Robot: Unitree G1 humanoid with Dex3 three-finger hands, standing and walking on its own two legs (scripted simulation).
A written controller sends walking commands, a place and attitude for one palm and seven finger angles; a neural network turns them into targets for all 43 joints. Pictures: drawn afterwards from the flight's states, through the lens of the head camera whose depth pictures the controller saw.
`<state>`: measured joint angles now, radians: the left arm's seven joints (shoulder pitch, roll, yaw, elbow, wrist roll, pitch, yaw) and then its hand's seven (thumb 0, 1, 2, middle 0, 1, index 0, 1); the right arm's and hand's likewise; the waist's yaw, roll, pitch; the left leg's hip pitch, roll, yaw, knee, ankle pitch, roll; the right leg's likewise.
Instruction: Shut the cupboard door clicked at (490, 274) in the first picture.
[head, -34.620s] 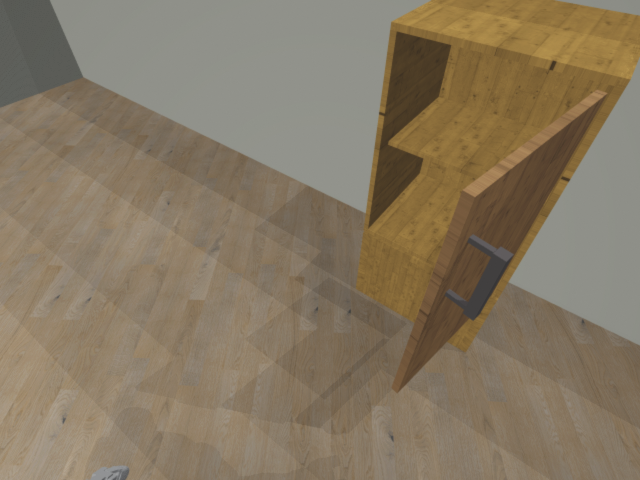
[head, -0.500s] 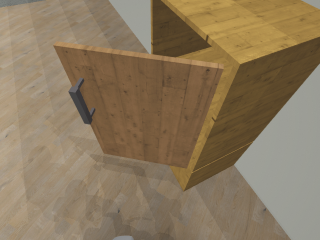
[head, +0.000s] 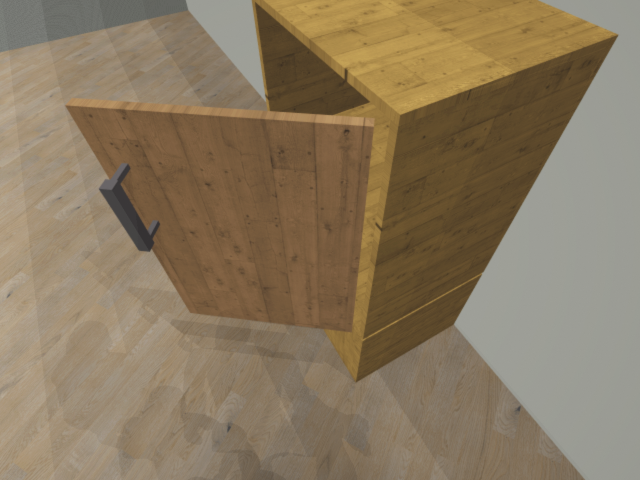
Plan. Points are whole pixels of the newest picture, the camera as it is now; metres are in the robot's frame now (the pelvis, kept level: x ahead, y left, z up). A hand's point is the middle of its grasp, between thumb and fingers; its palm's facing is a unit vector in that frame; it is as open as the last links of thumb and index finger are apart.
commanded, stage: come to a stop and stand still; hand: left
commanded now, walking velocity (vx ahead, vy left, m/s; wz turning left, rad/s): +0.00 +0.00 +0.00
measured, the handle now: (134, 209) +0.50 +0.33 +0.01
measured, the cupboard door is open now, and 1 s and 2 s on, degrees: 53 53 53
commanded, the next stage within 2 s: look again from close up in 0.50 s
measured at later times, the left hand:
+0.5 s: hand out of the picture -0.04 +0.14 -0.17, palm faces +0.04 -0.99 -0.15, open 7.4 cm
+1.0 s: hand out of the picture +0.01 +0.19 -0.16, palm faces -0.01 -0.97 -0.23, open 7.4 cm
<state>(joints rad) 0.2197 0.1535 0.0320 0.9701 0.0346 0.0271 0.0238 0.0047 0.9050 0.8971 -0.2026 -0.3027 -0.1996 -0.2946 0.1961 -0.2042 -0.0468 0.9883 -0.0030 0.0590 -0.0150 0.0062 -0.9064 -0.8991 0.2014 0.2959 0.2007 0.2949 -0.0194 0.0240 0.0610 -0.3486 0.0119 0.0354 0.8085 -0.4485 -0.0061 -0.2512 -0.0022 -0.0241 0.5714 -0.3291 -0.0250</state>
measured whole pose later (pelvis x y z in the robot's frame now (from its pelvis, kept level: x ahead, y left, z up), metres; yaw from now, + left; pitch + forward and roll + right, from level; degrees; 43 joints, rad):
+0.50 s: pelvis -0.01 -0.02 +0.01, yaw +0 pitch -2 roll +0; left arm 0.31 0.13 0.01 1.15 0.01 0.01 0.02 0.00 0.91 0.90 -0.20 -0.30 -0.20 -0.29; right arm 0.28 -0.14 0.01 1.13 -0.01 0.02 -0.03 0.01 -0.91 -0.90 0.20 0.30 0.20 0.29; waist 0.00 -0.01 0.04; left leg -0.12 0.03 0.04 0.37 -0.22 -0.02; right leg -0.13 0.04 -0.03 0.37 -0.21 -0.04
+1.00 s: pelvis -0.01 +0.01 +0.01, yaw -1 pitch -1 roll +1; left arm 0.28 0.15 -0.01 1.08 0.01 -0.02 0.04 0.01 0.91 0.90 -0.20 -0.30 -0.20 -0.29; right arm 0.33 -0.15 0.02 1.08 -0.01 -0.03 -0.02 0.01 -0.92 -0.90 0.20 0.30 0.20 0.29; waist -0.01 0.03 0.00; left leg -0.16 -0.03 0.06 0.46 -0.28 0.03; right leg -0.21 -0.02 0.01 0.51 -0.29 0.00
